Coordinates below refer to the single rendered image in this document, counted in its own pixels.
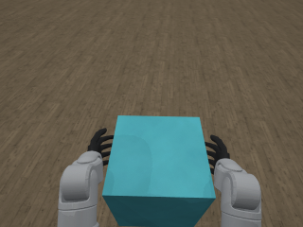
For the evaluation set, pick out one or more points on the robot right forearm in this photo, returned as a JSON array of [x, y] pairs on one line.
[[240, 195]]

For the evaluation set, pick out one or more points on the carton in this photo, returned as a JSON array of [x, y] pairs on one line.
[[158, 174]]

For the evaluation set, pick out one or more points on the right robot hand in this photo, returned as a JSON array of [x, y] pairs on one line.
[[221, 151]]

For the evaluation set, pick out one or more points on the robot left forearm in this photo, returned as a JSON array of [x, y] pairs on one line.
[[78, 192]]

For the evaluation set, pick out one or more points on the left robot hand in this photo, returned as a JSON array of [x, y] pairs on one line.
[[96, 144]]

